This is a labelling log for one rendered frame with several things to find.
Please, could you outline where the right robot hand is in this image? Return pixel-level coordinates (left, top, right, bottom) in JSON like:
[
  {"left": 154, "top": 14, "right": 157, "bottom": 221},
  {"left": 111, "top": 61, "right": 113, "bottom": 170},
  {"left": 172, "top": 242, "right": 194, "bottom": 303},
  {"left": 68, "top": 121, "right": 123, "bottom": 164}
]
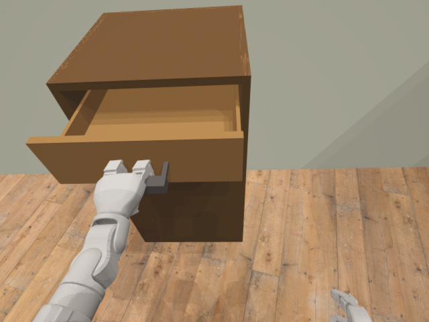
[{"left": 329, "top": 289, "right": 372, "bottom": 322}]

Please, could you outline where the cabinet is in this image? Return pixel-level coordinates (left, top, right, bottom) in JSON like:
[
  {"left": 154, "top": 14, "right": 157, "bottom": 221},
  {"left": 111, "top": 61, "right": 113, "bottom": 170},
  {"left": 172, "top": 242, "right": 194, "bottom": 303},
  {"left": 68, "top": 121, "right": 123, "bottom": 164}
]
[{"left": 46, "top": 5, "right": 251, "bottom": 242}]

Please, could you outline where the handle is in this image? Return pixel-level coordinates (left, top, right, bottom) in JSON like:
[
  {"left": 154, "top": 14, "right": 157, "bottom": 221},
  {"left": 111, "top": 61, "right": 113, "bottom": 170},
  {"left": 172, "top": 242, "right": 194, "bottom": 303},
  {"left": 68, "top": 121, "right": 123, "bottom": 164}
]
[{"left": 144, "top": 162, "right": 169, "bottom": 194}]

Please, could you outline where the left robot hand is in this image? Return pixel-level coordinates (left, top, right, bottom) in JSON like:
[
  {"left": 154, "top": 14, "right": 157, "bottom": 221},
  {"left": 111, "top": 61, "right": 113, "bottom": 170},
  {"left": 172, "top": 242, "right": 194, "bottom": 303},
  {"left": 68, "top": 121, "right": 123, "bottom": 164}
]
[{"left": 94, "top": 160, "right": 155, "bottom": 219}]

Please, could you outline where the left robot forearm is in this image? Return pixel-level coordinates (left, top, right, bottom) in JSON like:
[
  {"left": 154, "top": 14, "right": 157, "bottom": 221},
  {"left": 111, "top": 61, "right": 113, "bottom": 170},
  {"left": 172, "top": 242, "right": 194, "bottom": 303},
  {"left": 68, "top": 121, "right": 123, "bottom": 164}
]
[{"left": 32, "top": 213, "right": 131, "bottom": 322}]

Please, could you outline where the drawer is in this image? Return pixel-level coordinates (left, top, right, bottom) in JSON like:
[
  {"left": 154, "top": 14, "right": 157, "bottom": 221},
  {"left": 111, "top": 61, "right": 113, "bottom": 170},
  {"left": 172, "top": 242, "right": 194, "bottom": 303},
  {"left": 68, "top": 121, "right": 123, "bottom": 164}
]
[{"left": 25, "top": 85, "right": 244, "bottom": 184}]

